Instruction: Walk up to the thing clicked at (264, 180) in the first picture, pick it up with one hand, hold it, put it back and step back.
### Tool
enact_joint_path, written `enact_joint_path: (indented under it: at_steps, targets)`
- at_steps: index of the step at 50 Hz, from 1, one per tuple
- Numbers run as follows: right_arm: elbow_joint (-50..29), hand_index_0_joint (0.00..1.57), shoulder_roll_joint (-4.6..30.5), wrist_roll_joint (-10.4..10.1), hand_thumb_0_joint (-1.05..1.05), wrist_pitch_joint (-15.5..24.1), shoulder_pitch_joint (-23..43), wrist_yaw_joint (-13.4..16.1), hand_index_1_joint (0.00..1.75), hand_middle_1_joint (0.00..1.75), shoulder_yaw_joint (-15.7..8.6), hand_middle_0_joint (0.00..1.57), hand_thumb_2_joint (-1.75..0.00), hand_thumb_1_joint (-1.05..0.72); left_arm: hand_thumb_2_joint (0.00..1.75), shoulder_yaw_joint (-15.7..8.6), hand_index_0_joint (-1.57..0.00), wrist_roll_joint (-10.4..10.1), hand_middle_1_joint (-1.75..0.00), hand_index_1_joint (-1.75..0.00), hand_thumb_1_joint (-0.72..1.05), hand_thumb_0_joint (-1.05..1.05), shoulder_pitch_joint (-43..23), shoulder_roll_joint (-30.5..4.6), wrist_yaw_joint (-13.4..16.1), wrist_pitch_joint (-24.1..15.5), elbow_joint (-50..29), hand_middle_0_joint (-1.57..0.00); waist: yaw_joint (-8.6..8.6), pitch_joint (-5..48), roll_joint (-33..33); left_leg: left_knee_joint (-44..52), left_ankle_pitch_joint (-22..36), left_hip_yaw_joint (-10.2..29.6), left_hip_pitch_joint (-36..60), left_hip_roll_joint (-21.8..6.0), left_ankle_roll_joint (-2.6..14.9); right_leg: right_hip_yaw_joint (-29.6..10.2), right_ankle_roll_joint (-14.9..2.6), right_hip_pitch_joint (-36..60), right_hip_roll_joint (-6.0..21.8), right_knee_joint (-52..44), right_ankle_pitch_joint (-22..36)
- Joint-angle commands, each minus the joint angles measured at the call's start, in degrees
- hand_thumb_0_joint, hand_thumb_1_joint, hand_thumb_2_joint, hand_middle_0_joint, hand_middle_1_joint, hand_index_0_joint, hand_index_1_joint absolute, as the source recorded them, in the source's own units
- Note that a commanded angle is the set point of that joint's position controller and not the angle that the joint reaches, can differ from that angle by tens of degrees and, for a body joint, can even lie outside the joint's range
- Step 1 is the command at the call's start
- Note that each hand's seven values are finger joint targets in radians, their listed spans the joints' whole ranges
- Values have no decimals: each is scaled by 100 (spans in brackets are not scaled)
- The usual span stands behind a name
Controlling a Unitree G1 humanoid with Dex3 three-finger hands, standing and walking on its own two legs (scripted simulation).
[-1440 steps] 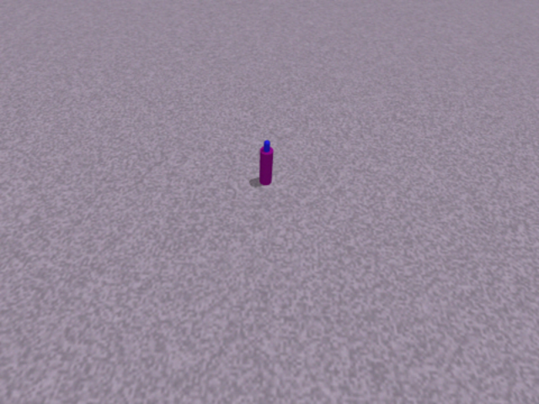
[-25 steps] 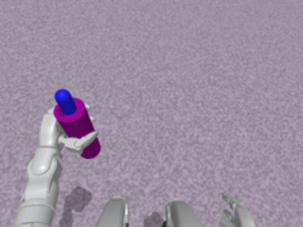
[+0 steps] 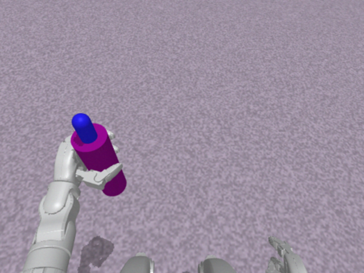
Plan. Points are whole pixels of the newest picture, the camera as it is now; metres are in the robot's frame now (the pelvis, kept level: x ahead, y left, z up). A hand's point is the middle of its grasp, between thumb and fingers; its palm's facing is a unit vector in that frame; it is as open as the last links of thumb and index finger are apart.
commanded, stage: lift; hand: left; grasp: from the side
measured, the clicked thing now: (100, 158) +0.34 +0.17 +0.04
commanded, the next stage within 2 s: hold in 0.38 s
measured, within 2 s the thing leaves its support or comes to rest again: neither
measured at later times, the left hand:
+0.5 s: hand (102, 154) +0.34 +0.16 +0.07, palm faces -0.02 -1.00 +0.02, open 9.0 cm
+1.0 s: hand (97, 150) +0.34 +0.16 +0.08, palm faces +0.00 -1.00 +0.01, open 9.0 cm
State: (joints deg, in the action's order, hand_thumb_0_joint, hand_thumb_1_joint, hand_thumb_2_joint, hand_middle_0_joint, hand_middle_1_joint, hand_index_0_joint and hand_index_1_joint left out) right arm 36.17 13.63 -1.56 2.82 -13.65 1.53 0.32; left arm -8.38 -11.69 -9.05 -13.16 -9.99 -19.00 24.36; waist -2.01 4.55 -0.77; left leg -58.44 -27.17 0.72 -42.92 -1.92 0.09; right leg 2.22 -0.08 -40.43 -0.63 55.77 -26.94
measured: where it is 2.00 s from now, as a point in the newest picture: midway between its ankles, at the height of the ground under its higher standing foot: outside the picture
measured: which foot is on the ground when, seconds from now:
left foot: down 0.00-1.00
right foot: down 0.00-1.00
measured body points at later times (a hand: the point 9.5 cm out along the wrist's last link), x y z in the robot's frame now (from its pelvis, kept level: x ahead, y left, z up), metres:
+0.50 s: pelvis +0.01 +0.00 +0.02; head +0.05 +0.00 +0.46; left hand +0.33 +0.21 +0.07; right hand +0.13 -0.25 -0.09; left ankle +0.02 +0.11 -0.68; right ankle +0.01 -0.12 -0.68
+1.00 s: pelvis +0.01 +0.00 +0.02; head +0.05 +0.00 +0.47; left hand +0.33 +0.22 +0.08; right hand +0.14 -0.25 -0.08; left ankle +0.02 +0.11 -0.68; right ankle +0.01 -0.12 -0.68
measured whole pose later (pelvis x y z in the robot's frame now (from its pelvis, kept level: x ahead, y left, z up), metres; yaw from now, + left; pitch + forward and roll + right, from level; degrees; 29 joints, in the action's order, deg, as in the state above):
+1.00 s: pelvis +0.01 +0.00 +0.02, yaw +0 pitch +7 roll -1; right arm 37.1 13.4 -1.5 1.9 -13.2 1.6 0.3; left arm -8.9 -12.1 -8.8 -12.2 -10.1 -18.5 25.3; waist -1.4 2.7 -0.7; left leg -49.2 -23.8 0.1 -32.4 -1.6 -0.1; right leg 1.7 -0.2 -30.4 -0.4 47.2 -23.9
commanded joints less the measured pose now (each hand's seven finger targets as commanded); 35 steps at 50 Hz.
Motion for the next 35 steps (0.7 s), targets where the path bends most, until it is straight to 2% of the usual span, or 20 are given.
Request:
enact_joint_path:
  at_steps: [1,3,5,9,11,13,14,16,17,18,22,24,25,26,27,29,30,31,34,35]
  targets:
    - [-634,20,771,-3,0,222,-37,67,30,30,-330,20,-89,-89,121,-349,-127,-141,-140,-137,17,0,-1379,-726,7,-419,-1206,-124,43,1748,23,915,1620,47,1210,101,74,-78,-67,1046,-28,-862,1881]
    - [-607,20,783,11,0,199,-75,53,30,30,-341,20,-89,-89,122,-294,-128,-148,-140,-139,18,0,-1413,-680,-20,-426,-1184,-125,5,1772,-109,932,1840,67,1385,88,62,-50,-90,961,-51,-853,1973]
    - [-597,20,782,15,0,194,-53,48,30,30,-347,20,-89,-88,123,-216,-130,-114,-142,-140,22,0,-1449,-629,-38,-425,-1089,-127,-9,1573,-65,999,1765,83,1366,79,56,-29,-98,903,-60,-887,1882]
    - [-607,20,794,7,0,199,15,54,30,30,-353,20,-89,-88,123,-268,-131,-132,-142,-141,22,0,-1703,-718,-77,-507,-1234,-128,-14,1574,-156,1095,1608,51,1499,91,51,-67,-94,939,-35,-987,1780]
    - [-599,20,776,18,0,197,-5,64,30,30,-337,20,-89,-89,124,-241,-131,-137,-143,-141,22,0,-1581,-651,-67,-490,-1155,-128,4,1606,-69,1099,1742,55,1547,99,52,-62,-81,1066,-38,-1020,1901]
    - [-587,20,783,13,0,200,-2,54,30,30,-341,20,-89,-89,123,-372,-131,-155,-143,-141,19,0,-1590,-798,-65,-512,-1284,-128,55,1699,-80,1099,1919,41,1611,102,67,-79,-68,1234,-32,-1050,2081]
    - [-603,20,752,25,0,190,-19,63,30,30,-318,20,-89,-89,123,-318,-130,-168,-143,-141,20,0,-1444,-684,-65,-477,-1148,-127,56,1782,-7,1070,2078,11,1636,110,82,-101,-53,1357,-22,-1067,2276]
    - [-566,20,786,23,0,172,-22,46,30,30,-343,20,-89,-89,124,-270,-131,-160,-143,-142,19,0,-1484,-654,-71,-460,-1188,-127,24,1623,-62,1142,2090,38,1683,89,70,-76,-70,1275,-39,-1078,2215]
    - [-547,20,770,26,0,154,-49,51,30,30,-342,20,-89,-89,125,-273,-131,-131,-145,-143,18,0,-1323,-625,-66,-409,-915,-128,19,1612,19,1119,2124,18,1648,93,88,-84,-59,1278,-37,-1103,2269]
    - [-591,20,797,17,0,153,36,46,30,30,-360,20,-89,-88,125,-224,-132,-116,-144,-143,19,0,-1378,-606,-75,-414,-1002,-129,22,1387,24,1179,1930,4,1562,100,87,-87,-64,1193,-36,-1162,2103]
    - [-608,20,785,17,0,132,56,46,30,30,-355,20,-89,-88,124,-223,-132,-146,-144,-142,22,0,-1505,-583,-90,-391,-1091,-128,26,1407,4,1321,1691,13,1622,96,67,-77,-80,1225,-37,-1233,1872]
    - [-622,20,756,8,0,142,118,52,30,30,-335,20,-89,-89,124,-356,-132,-144,-144,-142,21,0,-1615,-716,-56,-439,-1202,-129,89,1400,-52,1365,1579,-7,1629,122,61,-87,-73,1315,-22,-1293,1792]
    - [-657,20,771,6,0,161,172,57,30,30,-333,20,-89,-90,119,-296,-134,-143,-144,-141,19,0,-1531,-648,-26,-445,-1189,-131,70,1303,12,1411,1464,-17,1624,125,59,-95,-74,1314,-21,-1315,1705]
    - [-631,20,752,18,0,166,140,55,30,30,-332,20,-89,-90,117,-372,-133,-139,-142,-140,17,0,-1682,-731,-11,-467,-1272,-130,68,1382,-48,1403,1420,-7,1604,130,52,-92,-74,1349,-23,-1311,1658]
    - [-624,20,751,20,0,168,108,48,30,30,-332,20,-89,-91,116,-366,-132,-143,-142,-140,15,0,-1588,-705,2,-483,-1307,-129,58,1572,-47,1440,1579,45,1786,106,45,-62,-80,1441,-37,-1275,1752]
    - [-624,20,761,18,0,175,135,46,30,30,-345,20,-89,-91,117,-300,-133,-110,-142,-140,14,0,-1554,-645,28,-463,-1242,-130,54,1475,-114,1452,1671,45,1846,101,43,-53,-86,1357,-46,-1275,1800]
    - [-631,20,777,6,0,169,145,48,30,30,-347,20,-90,-91,117,-348,-134,-86,-143,-141,14,0,-1487,-700,55,-442,-1191,-131,88,1359,-68,1499,1628,60,1791,99,35,-36,-98,1325,-54,-1288,1730]
    - [-620,20,765,11,0,162,126,61,30,30,-346,20,-89,-91,117,-227,-133,-74,-142,-140,14,0,-1495,-624,31,-427,-1171,-130,41,1392,-104,1482,1653,40,1830,102,41,-59,-87,1320,-43,-1323,1785]
    - [-612,20,773,0,0,164,168,72,30,30,-342,20,-89,-91,116,-176,-135,-118,-143,-141,13,0,-1528,-576,-19,-412,-1193,-131,-2,1243,30,1535,1472,35,1767,107,58,-75,-74,1373,-30,-1408,1685]
    - [-621,20,784,0,0,179,176,68,30,30,-353,20,-89,-90,116,-323,-133,-107,-142,-140,13,0,-1654,-760,-6,-414,-1327,-129,62,1353,-123,1548,1487,30,1808,112,42,-81,-85,1395,-25,-1412,1677]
